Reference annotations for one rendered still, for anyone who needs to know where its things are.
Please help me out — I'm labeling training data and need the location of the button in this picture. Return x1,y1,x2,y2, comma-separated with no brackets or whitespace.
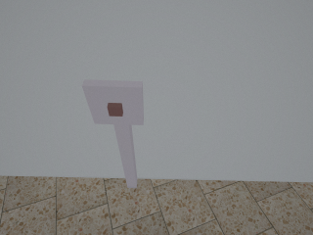
107,103,123,117

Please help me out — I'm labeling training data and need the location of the panel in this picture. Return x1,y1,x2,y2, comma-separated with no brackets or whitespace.
81,79,144,188

